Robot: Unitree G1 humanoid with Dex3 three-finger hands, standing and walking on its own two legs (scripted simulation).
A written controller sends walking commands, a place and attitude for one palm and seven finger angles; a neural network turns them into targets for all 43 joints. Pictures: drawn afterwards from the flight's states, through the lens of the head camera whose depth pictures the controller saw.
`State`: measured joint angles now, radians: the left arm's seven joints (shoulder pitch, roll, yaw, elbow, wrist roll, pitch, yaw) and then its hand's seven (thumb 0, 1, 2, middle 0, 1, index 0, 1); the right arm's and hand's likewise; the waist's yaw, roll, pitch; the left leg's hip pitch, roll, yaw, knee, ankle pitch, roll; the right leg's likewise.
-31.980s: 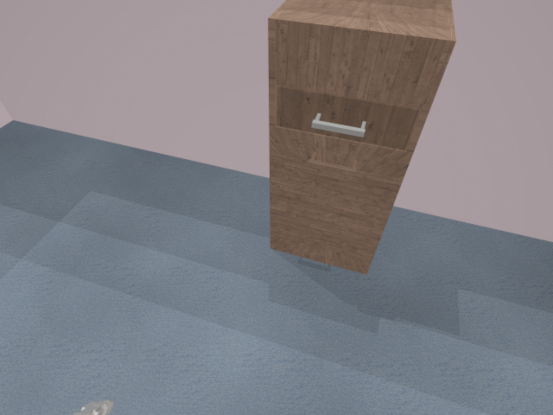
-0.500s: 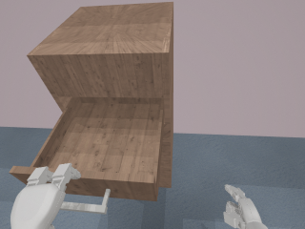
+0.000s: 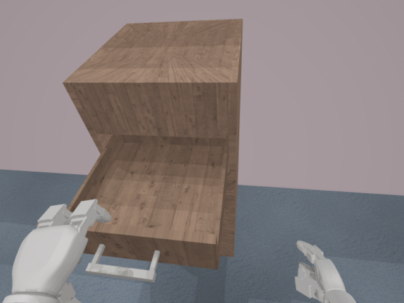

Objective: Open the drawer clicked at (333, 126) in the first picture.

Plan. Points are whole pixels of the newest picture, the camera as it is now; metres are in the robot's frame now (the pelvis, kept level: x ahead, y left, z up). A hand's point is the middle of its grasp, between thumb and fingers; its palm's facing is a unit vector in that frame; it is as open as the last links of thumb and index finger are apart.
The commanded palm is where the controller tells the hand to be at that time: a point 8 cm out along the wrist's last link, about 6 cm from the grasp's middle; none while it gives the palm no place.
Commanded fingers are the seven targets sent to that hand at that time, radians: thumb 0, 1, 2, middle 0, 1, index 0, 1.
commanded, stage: draw the hand back to the body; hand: left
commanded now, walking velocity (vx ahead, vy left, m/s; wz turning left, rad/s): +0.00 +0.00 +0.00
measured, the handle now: (124, 262) +0.20 +0.22 -0.04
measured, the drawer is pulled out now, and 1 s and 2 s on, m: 0.30 0.30 0.30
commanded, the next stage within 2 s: step back with the hand held close in 1.68 s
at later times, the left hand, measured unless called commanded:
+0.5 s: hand (73, 257) +0.15 +0.24 +0.10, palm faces +0.01 -0.14 -0.99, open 13.9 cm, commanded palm +0.12 +0.23 +0.17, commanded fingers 0.00 -0.50 0.30 -0.30 -1.20 -0.30 -1.20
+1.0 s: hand (87, 216) +0.19 +0.21 +0.16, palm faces +0.36 -0.85 -0.39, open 12.8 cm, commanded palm +0.14 +0.26 +0.18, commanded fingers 0.00 0.09 0.56 -0.26 -0.82 -0.26 -0.82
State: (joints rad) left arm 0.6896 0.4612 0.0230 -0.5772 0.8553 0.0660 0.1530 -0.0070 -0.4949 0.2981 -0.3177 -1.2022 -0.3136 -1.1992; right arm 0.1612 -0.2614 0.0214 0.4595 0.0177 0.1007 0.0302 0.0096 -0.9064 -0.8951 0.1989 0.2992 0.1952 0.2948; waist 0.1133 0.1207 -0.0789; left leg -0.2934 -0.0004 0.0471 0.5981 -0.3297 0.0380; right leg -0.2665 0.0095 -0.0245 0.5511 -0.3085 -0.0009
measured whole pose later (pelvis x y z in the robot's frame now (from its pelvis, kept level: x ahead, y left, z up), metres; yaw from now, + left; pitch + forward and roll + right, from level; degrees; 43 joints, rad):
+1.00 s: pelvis +0.02 -0.01 +0.01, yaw +2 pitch -3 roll -1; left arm 0.56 0.32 0.19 -0.54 -0.01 -0.08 0.12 -0.01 -0.22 0.42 -0.30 -1.02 -0.29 -1.02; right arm 0.21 -0.19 0.06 0.59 0.00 -0.13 -0.08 0.01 -0.90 -0.89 0.20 0.30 0.20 0.30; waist 0.06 0.05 0.02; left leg -0.10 -0.01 0.01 0.43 -0.28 0.02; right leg -0.06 0.00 -0.06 0.39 -0.27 -0.01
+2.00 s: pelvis +0.00 -0.02 +0.01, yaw +1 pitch +2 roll -1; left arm 0.59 0.36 0.34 -0.53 -0.04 -0.15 0.10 0.01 0.89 0.90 -0.21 -0.30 -0.20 -0.30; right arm 0.13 -0.23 -0.01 0.56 0.02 -0.03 -0.07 0.01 -0.90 -0.89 0.20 0.30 0.20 0.30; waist 0.01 0.06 0.05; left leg -0.23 0.01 0.02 0.42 -0.23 0.01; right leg -0.19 0.02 -0.06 0.36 -0.21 -0.02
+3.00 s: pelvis -0.16 -0.04 +0.01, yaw -1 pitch +5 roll -1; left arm 0.66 0.44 0.39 -0.68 -0.06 -0.19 0.10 0.01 0.89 0.90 -0.21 -0.30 -0.21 -0.30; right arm 0.07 -0.18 0.01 0.57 0.02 -0.09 -0.03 0.01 -0.90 -0.89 0.20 0.30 0.20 0.30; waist -0.01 0.05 0.10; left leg -0.48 0.06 0.00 0.59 -0.19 -0.01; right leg -0.23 0.04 -0.08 0.44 -0.29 -0.04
